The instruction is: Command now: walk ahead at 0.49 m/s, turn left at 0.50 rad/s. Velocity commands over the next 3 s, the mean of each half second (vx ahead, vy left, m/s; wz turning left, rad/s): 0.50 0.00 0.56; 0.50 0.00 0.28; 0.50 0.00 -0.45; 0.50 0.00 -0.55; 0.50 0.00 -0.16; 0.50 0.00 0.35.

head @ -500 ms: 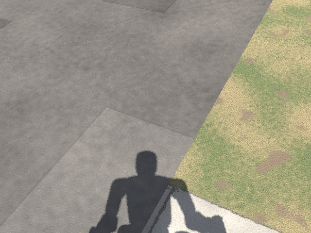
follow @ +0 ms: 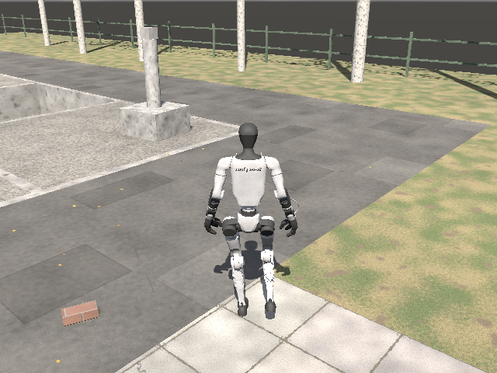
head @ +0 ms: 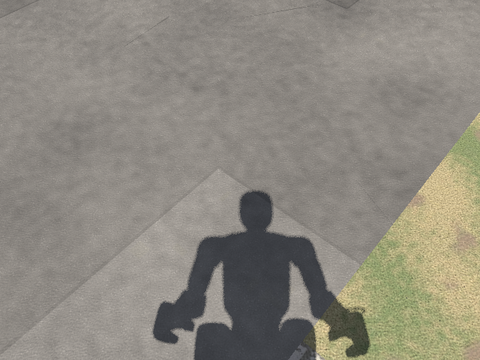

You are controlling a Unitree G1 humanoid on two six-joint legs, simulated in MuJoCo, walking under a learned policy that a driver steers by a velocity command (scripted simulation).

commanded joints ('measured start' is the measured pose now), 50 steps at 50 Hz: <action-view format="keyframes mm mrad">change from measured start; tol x32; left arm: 1 67 89 20 -57 15 28 -6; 13 -308 101 8 -199 -9 14 -18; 18 164 257 61 -113 15 -19 30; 50 179 88 55 63 -21 37 -6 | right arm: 1 42 -120 -27 -40 8 -30 -5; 50 -12 -36 16 -54 -18 -47 -21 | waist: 1 32 26 -54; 16 4 92 -82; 19 48 -304 -392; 50 -8 121 -66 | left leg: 1 55 266 -308 -238 259 163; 17 132 175 -364 194 486 -5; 19 -283 -32 -156 710 -407 -61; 20 -386 69 -146 807 -350 -52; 40 -260 154 55 166 9 -45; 43 101 85 88 19 7 10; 45 709 594 -548 -38 -41 152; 50 208 414 -169 -229 166 17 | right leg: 1 -95 -45 4 -79 27 39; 12 -179 20 -16 -567 293 65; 17 345 51 17 -767 177 -16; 20 673 -391 744 -925 -243 -195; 37 388 -189 -131 -1062 428 -115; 43 464 -169 -145 -669 910 -100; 45 -116 40 -162 -54 -156 -35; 50 -92 -40 15 -75 0 -40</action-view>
